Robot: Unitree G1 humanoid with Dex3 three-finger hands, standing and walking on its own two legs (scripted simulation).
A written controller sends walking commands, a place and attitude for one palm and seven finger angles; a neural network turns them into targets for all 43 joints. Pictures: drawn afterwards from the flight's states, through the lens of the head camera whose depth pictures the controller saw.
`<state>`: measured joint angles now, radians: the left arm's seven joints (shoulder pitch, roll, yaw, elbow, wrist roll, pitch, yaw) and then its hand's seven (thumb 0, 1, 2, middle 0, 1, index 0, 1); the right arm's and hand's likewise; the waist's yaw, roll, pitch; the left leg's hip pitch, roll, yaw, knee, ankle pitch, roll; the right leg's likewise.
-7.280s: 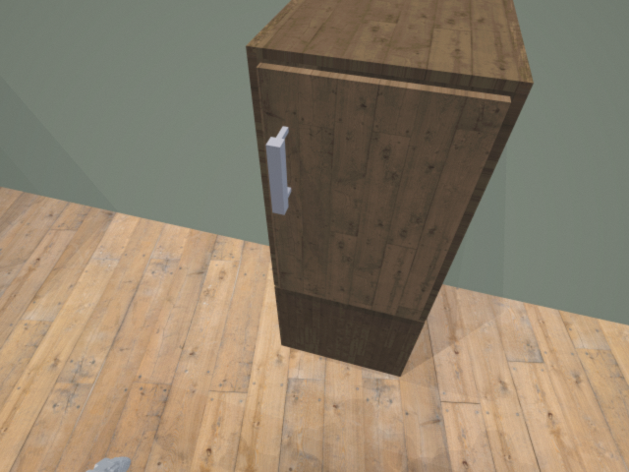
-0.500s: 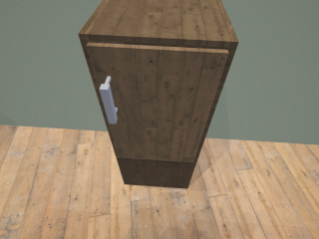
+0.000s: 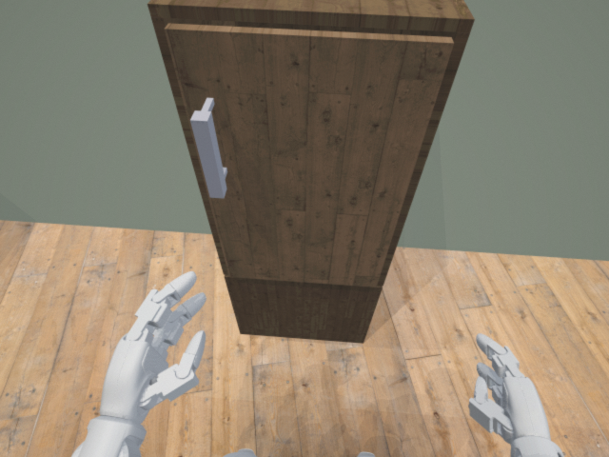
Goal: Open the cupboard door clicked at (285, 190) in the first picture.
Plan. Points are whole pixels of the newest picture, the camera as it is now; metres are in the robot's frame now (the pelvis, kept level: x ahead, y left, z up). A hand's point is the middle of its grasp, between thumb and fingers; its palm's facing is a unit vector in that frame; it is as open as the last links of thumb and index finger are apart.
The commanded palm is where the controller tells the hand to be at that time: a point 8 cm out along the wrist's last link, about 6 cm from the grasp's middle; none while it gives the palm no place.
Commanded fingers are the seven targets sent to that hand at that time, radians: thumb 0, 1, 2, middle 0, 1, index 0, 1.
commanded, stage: raise the hand with hooked fingers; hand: left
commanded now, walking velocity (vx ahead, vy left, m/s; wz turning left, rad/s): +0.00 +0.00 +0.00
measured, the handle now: (213, 149) +0.54 +0.18 +0.10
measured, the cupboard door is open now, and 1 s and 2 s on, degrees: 0 0 0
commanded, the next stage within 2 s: move the hooked fingers beside the handle in 1.76 s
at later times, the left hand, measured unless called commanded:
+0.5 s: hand (129, 351) +0.23 +0.22 +0.06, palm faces +0.00 -1.00 -0.06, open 11.1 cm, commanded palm +0.20 +0.27 +0.06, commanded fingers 0.00 -0.10 0.47 -0.27 -0.94 -0.27 -0.94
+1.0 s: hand (76, 299) +0.27 +0.28 +0.10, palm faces +0.02 -1.00 -0.05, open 13.7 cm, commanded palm +0.24 +0.33 +0.11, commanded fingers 0.00 -0.50 0.30 -0.30 -1.20 -0.30 -1.20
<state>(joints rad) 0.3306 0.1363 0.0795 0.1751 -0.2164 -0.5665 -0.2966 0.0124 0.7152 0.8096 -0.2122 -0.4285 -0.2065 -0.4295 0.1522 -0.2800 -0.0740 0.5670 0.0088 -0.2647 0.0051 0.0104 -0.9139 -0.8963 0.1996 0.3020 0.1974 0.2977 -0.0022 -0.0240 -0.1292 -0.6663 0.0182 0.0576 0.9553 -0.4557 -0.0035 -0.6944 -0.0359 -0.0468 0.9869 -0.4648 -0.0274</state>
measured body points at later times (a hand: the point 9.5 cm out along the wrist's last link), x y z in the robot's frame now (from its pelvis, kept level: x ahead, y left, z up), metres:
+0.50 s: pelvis +0.00 +0.01 +0.00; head +0.04 +0.00 +0.45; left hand +0.22 +0.27 +0.06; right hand +0.14 -0.22 -0.09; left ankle +0.01 +0.12 -0.68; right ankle +0.02 -0.10 -0.68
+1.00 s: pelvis +0.01 +0.02 +0.02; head +0.04 +0.02 +0.47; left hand +0.26 +0.33 +0.11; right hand +0.20 -0.21 -0.04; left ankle +0.01 +0.12 -0.68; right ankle +0.02 -0.10 -0.68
